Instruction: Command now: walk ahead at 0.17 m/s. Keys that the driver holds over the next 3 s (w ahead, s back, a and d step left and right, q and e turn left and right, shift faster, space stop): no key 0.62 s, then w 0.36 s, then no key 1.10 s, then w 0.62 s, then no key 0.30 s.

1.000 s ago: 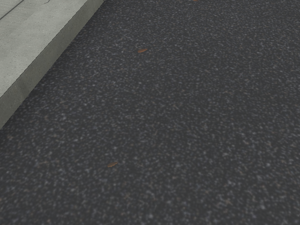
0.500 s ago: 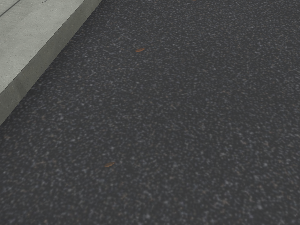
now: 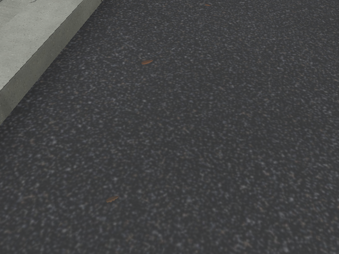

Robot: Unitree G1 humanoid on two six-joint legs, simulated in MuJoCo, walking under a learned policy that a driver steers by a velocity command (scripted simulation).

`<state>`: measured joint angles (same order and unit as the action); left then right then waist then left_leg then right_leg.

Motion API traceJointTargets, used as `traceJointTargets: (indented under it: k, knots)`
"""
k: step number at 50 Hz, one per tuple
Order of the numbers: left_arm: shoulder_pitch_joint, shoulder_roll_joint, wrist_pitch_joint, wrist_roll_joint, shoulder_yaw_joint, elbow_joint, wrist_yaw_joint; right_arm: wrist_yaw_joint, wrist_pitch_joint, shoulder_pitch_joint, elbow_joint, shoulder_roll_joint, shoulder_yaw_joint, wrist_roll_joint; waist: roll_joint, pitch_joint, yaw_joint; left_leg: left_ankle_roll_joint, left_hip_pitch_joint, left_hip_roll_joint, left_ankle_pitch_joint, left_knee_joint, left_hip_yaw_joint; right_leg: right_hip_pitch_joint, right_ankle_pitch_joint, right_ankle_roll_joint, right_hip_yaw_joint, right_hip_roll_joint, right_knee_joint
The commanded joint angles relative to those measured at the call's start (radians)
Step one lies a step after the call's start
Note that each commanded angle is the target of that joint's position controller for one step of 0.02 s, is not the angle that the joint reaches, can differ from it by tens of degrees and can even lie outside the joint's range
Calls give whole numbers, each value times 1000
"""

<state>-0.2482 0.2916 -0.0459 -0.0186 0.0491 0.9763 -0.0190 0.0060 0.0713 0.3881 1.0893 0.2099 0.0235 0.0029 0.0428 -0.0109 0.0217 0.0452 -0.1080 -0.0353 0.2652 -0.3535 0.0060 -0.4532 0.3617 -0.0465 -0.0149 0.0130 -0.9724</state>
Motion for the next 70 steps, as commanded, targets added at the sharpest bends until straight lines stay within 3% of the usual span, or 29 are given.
traceJointTargets:
  k: [1,4,9,10,11,12,14,16,20,22,23,26,31,34,37,42,46,49,52,54,57,61,62,63,65,66,67,69,70]
  knots:
    - [-17,-1,10,12,1,-43,4,-12,-12,4,-30,65,-3,-18,-132,12,-40,130,39,214,-804,80,-104,-57,-120,38,-1,47,58]
    - [-135,-15,22,23,-4,15,15,-21,-15,-14,-30,121,4,-43,-126,-86,-75,156,-133,204,-972,-16,-20,244,-299,50,41,7,6]
    - [-228,31,-2,27,11,59,13,-32,-11,-140,-51,105,-8,24,-163,-2,-166,108,-186,140,-1000,-342,-5,362,-396,-5,74,-31,380]
    - [-267,117,-8,20,29,80,18,-31,-7,-98,-68,112,0,23,-18,7,-138,48,-242,48,-746,-542,-8,407,-798,-65,-27,44,484]
    - [-266,95,-5,2,12,89,20,-24,1,-60,-74,41,-18,7,174,5,-95,-9,-401,-54,41,-809,8,478,-1088,-198,-244,228,565]
    - [-224,-28,-15,5,-35,71,31,-19,8,-18,-53,27,-14,18,159,17,-58,-10,-489,-38,331,-883,-100,480,-1238,-236,-282,286,552]
    - [-94,33,-28,-7,-24,48,46,-24,-8,-45,-95,17,-12,40,104,34,24,-9,-526,32,312,-770,-156,408,-920,-243,-291,313,582]
    - [40,-3,-20,7,-38,6,41,-30,-48,-161,-130,34,-13,16,22,40,44,-21,-298,103,251,-421,-87,226,-812,-163,-186,254,611]
    - [15,8,-11,14,-26,34,27,-11,-93,16,-20,38,4,-14,12,-56,76,3,162,22,-327,-351,19,36,-615,-95,-44,128,566]
    - [-134,-47,-15,0,-28,67,15,-11,-86,-122,-72,108,16,-2,-174,15,-20,68,23,111,-674,-112,-102,165,-286,8,16,-16,511]
    - [-232,-93,4,5,-35,106,-1,-11,-79,-211,-98,93,12,10,-186,13,-70,97,-65,149,-630,-63,-136,294,-172,46,2,-7,538]
    - [-203,-61,39,10,-21,113,-29,5,-52,-256,-94,92,26,27,-23,12,-58,48,-53,93,-586,-61,-100,360,-350,58,-7,13,578]
    - [-162,-64,55,5,-8,108,-27,-11,-52,-227,-58,73,36,17,-48,-20,-32,38,45,80,-601,-12,-89,395,-368,65,-15,38,652]
    - [-163,-62,57,0,7,117,-27,-23,-64,-208,-48,107,58,32,-56,-18,-26,75,44,55,-133,40,-89,365,-92,50,44,-6,633]
    - [-134,-78,27,4,15,105,-25,-33,-54,-165,-40,141,85,37,-106,69,-15,146,-27,155,266,124,-230,223,17,18,97,-22,469]
    - [0,-60,-43,-19,27,31,-6,-25,-5,-40,-25,142,95,31,-135,121,35,257,59,354,224,136,-452,-153,211,-31,-11,80,53]
    - [-11,-30,-61,-8,39,26,28,-25,16,8,-31,120,79,18,-115,72,28,246,55,357,194,57,-421,-299,59,2,-60,137,-88]
    - [162,8,-62,-40,52,-58,34,-43,55,63,-11,107,62,15,-159,153,55,210,81,380,318,40,-454,-568,-105,24,-165,189,-45]
    - [77,-31,-54,19,32,-36,63,-73,33,-86,-83,142,65,5,-98,105,-8,99,-375,192,231,-60,-143,-51,-593,14,-11,85,294]
    - [9,-38,-21,-6,34,-1,77,-72,22,-67,-74,164,65,12,-92,56,-17,71,-564,188,266,-118,-57,232,-786,27,26,28,252]
    - [41,0,22,-22,31,-32,55,-52,20,-68,-70,111,51,31,-142,80,-13,-7,-381,190,284,-338,-22,177,-799,41,-24,78,441]
    - [-316,81,5,6,63,109,56,-56,-26,42,-39,52,42,13,76,-18,-140,-85,-374,49,504,-1141,37,546,-1041,16,-41,164,723]
    - [-344,140,-15,45,36,126,67,-43,-30,150,-31,-43,32,10,316,-56,-82,-92,-610,-5,749,-1474,-52,683,-1544,111,-4,180,393]
    - [-351,219,-17,25,58,137,67,-38,-15,324,-30,-46,25,34,512,-129,-6,-79,-751,11,635,-1536,-166,749,-1677,89,-102,254,286]
    - [-194,116,15,20,25,79,65,-52,-18,275,-47,20,29,64,264,-234,42,-87,-779,72,404,-1609,-185,579,-1180,46,-288,344,376]
    - [-94,183,24,21,36,66,46,-78,-48,206,-100,-35,11,91,215,-283,93,-85,-776,127,264,-1567,-172,460,-690,3,-495,456,547]
    - [48,132,4,33,24,-24,28,-94,-67,68,-125,55,26,70,37,-187,47,-54,-714,140,26,-1308,-195,264,-438,-13,-458,419,633]
    - [102,42,-21,63,-8,-12,4,-98,-90,-18,-137,85,42,14,69,-104,51,-50,-570,160,-34,-1174,-193,88,-401,0,-339,331,630]
    - [65,35,-25,54,-11,-2,-17,-95,-86,-25,-147,59,44,-12,63,-37,48,-73,-543,176,-139,-928,-183,63,-333,7,-225,246,652]
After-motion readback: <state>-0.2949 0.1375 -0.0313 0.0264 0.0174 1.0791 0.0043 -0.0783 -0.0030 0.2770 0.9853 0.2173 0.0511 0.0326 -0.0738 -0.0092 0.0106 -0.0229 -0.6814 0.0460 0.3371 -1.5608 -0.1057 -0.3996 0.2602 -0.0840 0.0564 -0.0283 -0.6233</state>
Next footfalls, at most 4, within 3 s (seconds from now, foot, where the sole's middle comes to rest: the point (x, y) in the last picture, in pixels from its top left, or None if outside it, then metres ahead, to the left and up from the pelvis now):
0.18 right None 0.07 -0.13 -0.78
0.40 left None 0.14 0.11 -0.78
1.22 right None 0.37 -0.26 -0.96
1.68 left None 0.41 -0.05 -0.96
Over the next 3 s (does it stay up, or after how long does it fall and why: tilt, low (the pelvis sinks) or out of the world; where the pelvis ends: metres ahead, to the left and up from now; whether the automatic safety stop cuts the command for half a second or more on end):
stays up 0.70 -0.10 -0.19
